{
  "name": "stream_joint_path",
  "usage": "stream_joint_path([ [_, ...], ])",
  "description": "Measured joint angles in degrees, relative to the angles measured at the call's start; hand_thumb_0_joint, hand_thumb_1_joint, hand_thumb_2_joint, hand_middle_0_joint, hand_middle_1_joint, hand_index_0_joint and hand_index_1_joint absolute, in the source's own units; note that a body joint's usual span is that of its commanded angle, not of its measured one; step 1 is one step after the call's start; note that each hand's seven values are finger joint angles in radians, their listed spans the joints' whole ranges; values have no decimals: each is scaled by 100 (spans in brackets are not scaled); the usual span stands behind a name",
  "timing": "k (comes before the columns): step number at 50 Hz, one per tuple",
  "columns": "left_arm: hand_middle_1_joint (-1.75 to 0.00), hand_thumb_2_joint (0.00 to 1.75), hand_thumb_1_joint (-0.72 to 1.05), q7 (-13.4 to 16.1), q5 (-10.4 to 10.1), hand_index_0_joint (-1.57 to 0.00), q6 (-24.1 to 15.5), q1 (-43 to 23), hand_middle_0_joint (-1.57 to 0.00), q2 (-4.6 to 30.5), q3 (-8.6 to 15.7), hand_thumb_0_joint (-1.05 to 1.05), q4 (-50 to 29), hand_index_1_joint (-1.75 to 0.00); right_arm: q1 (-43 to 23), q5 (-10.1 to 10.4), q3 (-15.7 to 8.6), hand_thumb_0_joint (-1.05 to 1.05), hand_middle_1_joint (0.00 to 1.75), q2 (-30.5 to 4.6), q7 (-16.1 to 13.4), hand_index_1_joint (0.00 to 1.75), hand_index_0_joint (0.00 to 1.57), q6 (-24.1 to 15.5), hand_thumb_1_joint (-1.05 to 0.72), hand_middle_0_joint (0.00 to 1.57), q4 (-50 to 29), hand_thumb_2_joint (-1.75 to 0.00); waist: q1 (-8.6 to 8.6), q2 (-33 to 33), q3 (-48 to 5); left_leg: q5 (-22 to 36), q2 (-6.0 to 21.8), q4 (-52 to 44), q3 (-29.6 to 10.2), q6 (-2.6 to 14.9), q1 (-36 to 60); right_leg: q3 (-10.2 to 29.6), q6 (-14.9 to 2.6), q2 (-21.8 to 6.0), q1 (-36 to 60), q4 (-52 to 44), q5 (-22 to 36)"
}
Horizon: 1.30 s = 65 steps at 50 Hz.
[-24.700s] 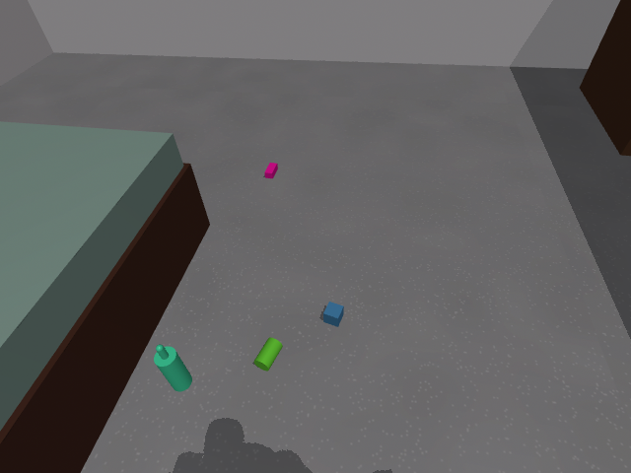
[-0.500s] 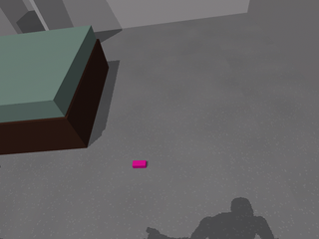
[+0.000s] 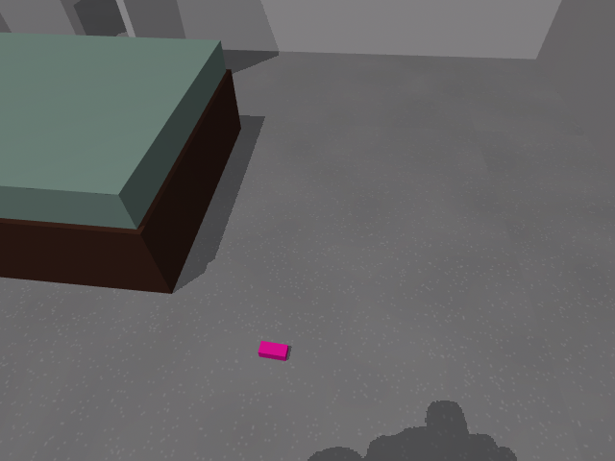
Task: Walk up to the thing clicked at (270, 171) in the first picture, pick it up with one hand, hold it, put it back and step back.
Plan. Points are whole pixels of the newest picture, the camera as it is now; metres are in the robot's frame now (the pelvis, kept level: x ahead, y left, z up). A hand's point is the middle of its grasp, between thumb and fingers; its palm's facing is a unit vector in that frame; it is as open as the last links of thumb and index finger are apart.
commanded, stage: walk up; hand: left
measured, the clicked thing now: (273, 350) +0.61 +0.18 -0.74
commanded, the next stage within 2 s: none
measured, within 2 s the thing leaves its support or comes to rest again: neither
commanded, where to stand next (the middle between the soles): +0.24 +0.00 m, yaw -3 degrees
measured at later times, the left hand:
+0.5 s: hand (151, 436) +0.20 +0.27 -0.13, palm faces -0.06 -0.89 -0.46, open 7.4 cm
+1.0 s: hand (158, 402) +0.26 +0.29 -0.16, palm faces -0.04 -0.95 -0.32, open 7.4 cm
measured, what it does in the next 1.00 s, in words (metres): walks ahead: right foot, then left foot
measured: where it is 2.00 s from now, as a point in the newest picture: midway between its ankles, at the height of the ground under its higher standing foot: outside the picture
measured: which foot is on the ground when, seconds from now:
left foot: down 0.00-0.46, up 0.48-0.80, down 0.82-1.00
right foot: down 0.00-0.04, up 0.06-0.42, down 0.44-1.00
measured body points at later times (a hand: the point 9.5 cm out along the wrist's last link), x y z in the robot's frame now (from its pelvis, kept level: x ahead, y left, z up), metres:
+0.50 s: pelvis +0.13 -0.01 -0.01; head +0.16 -0.04 +0.44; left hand +0.20 +0.31 -0.10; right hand +0.19 -0.32 -0.14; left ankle +0.10 +0.12 -0.71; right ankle +0.23 -0.12 -0.73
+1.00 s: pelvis +0.18 +0.03 +0.00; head +0.19 +0.05 +0.45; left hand +0.26 +0.34 -0.14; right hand +0.23 -0.29 -0.11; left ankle +0.23 +0.15 -0.73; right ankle +0.21 -0.11 -0.72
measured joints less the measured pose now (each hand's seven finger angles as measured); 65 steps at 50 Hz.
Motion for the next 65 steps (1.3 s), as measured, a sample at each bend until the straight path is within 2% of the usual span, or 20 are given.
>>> stream_joint_path([
  [2, -30, 90, 90, 38, -32, -21, 84, -38, -21, 38, -8, 0, 71, -30, -113, -46, -5, 1, 30, 66, -44, 30, 20, -106, -90, 20, -94, -90, -5, -261, 102, -84, -194, 214, 169, -36, 75, 177, -120, -282, -292, 947, -216],
  [5, -30, 90, 90, 73, -50, -21, 200, -132, -21, -62, -107, 0, 162, -30, -147, 56, 12, 1, 30, 94, -121, 30, 21, -199, -90, 20, -296, -90, -139, -163, 148, -403, -157, 398, 131, 16, 219, 630, -243, -34, -1094, 2704, -468],
  [7, -30, 90, 90, 50, -65, -21, 207, -196, -20, -37, -143, 0, 166, -30, -88, 122, 62, 1, 30, 174, -174, 30, 21, -208, -90, 20, -346, -90, -198, -203, 139, -389, -172, 154, 116, 8, 482, 839, -271, 33, -1531, 3177, -257],
  [12, -30, 90, 90, -20, -104, -21, 156, -272, -20, 25, -89, 0, 88, -30, 134, 143, 160, 1, 30, 246, -203, 30, 21, -212, -90, 20, -356, -90, -219, -340, 95, -404, -272, -343, 197, 21, 1039, 1021, -148, -227, -2178, 2683, 442],
  [16, -30, 90, 90, -48, -67, -21, 158, -281, -20, -8, -71, 0, 161, -30, 256, 83, 135, 1, 30, 168, -186, 30, 21, -156, -90, 20, -373, -90, -262, -284, 56, -587, -311, -435, 314, 28, 1308, 873, -17, -407, -2282, 1686, 735],
  [19, -30, 90, 90, 2, -38, -21, 126, -331, -20, -57, -71, 0, 228, -30, 305, 59, 105, 1, 30, 71, -198, 30, 21, -71, -90, 20, -382, -90, -338, -148, 69, -829, -301, -237, 342, -44, 1339, 736, 1, -362, -2146, 1014, 1055],
  [22, -30, 90, 90, 99, -8, -21, 15, -389, -20, -76, -55, 0, 243, -30, 318, 115, 101, 1, 30, 4, -247, 30, 21, 49, -90, 20, -333, -90, -333, 7, 105, -1287, -221, 380, 331, -152, 1190, 616, -44, -163, -1745, 331, 1538],
  [24, -30, 90, 90, 157, 27, -21, -26, -512, -20, -198, -49, 0, 238, -30, 193, 162, 88, 1, 30, -31, -303, 30, 21, 149, -90, 20, -223, -90, -292, 289, 212, -1630, -91, 1133, 111, -31, 903, 517, -101, 16, -1755, 502, 1347],
  [27, -30, 90, 90, 131, 13, -21, -20, -625, -20, -279, -123, 0, 104, -30, 137, 136, 130, 1, 30, 3, -320, 30, 20, 236, -90, 20, -143, -90, -193, 291, 275, -2209, -348, 2343, -32, 47, 367, 558, -197, -90, -1718, 593, 1218],
  [29, -30, 90, 90, 135, 10, -21, -10, -627, -21, -344, -171, 0, 40, -30, 130, 141, 140, 1, 30, -23, -300, 30, 20, 253, -90, 20, -56, -90, -152, 332, 230, -2075, -358, 2643, -82, 33, 86, 555, -209, -135, -1593, 413, 1253],
  [32, -30, 90, 90, 135, 28, -21, 0, -567, -21, -367, -220, 0, 2, -30, 135, 116, 126, 1, 30, -60, -274, 30, 20, 260, -90, 20, 41, -90, -112, 378, 128, -1643, -231, 2520, -208, -40, -172, 547, -166, -137, -1425, 157, 1325],
  [38, -30, 90, 90, 128, 62, -21, 159, -576, -21, -244, -184, 0, 88, -30, 129, 67, 113, 1, 30, -39, -283, 30, 20, 221, -90, 20, 311, -90, -99, 256, 2, -1181, -23, 1143, -220, -188, -4, 530, -80, -111, -1326, 193, 1198],
  [42, -30, 90, 90, 125, 7, -21, 350, -770, -21, -140, -171, 0, 249, -30, 100, 38, 93, 1, 30, 13, -351, 30, 20, 148, -90, 20, 575, -90, -131, -7, -37, -532, -170, 436, -66, -203, 383, 574, 39, -227, -1510, 782, 827],
  [43, -30, 90, 90, 137, -25, -21, 406, -827, -21, -131, -167, 0, 328, -30, 76, 13, 106, 1, 30, 67, -377, 30, 20, 137, -90, 20, 636, -90, -132, -137, -40, -548, -231, 457, -5, -212, 413, 672, 13, -264, -1534, 897, 678],
  [47, -30, 90, 90, 120, -102, -21, 492, -908, -20, -164, -214, 0, 611, -30, -19, 7, 247, 1, 30, 211, -379, 30, 20, 111, -90, 20, 730, -90, -250, -302, -185, -611, -209, 359, 8, -141, 470, 864, -109, -75, -1478, 1037, -82],
  [49, -30, 90, 90, 108, -117, -21, 468, -960, -20, -157, -218, 0, 747, -30, -112, 11, 301, 1, 30, 273, -381, 30, 21, 71, -90, 20, 737, -90, -258, -390, -191, -581, -212, 276, 47, -162, 496, 893, -133, -62, -1332, 806, 30],
  [52, -30, 90, 90, 136, -109, -21, 423, -1094, -20, -246, -233, 0, 971, -30, -319, 56, 334, 1, 30, 273, -378, 30, 21, 49, -90, 20, 758, -90, -255, -274, -65, -611, -114, 302, 6, -175, 522, 817, 19, 13, -1074, 271, 864],
  [53, -30, 90, 90, 144, -98, -21, 408, -1120, -20, -274, -250, 0, 1033, -30, -385, 79, 343, 1, 30, 277, -385, 30, 21, 58, -90, 20, 776, -90, -242, -227, -39, -612, -84, 282, -4, -183, 552, 804, 104, 38, -1002, 155, 945],
  [55, -30, 90, 90, 136, -88, -21, 405, -1142, -20, -297, -285, 0, 1142, -30, -498, 110, 359, 1, 30, 311, -403, 30, 21, 69, -90, 20, 817, -90, -216, -195, -54, -579, -79, 161, 8, -197, 631, 812, 177, 39, -928, 35, 955],
  [65, -30, 90, 90, 113, -96, -21, 341, -1317, -20, -369, -371, 0, 1569, -30, -1004, 153, 396, 1, 30, 327, -409, 30, 21, 54, -90, 20, 1119, -90, -125, 46, -135, -367, -131, -478, 9, -249, 1017, 788, 161, -4, -620, -412, 1035],
])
